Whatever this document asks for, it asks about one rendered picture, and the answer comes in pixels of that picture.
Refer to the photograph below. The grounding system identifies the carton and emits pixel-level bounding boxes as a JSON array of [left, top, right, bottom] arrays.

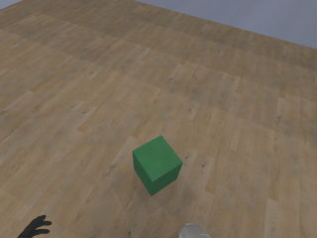
[[132, 135, 183, 196]]

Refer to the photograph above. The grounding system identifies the left robot hand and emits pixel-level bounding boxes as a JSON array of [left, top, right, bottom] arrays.
[[18, 215, 52, 238]]

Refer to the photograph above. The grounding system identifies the right robot thigh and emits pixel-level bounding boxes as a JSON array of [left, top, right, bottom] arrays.
[[178, 224, 211, 238]]

